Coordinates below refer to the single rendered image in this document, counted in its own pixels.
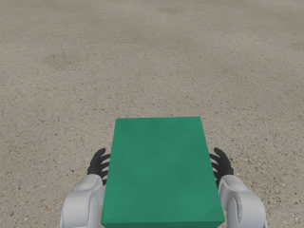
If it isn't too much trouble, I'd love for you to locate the robot right forearm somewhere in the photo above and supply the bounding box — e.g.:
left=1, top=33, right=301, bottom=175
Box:
left=218, top=175, right=268, bottom=228

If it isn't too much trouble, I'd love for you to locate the robot right hand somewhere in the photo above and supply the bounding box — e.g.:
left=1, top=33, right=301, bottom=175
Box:
left=209, top=147, right=234, bottom=190

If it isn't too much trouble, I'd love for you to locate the robot left hand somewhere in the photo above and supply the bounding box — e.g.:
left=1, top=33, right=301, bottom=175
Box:
left=87, top=148, right=111, bottom=186

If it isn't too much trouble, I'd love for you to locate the robot left forearm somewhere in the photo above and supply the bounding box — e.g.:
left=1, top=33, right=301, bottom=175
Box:
left=59, top=174, right=105, bottom=228

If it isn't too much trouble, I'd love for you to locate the carton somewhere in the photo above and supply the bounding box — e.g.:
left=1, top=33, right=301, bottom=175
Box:
left=100, top=116, right=225, bottom=228

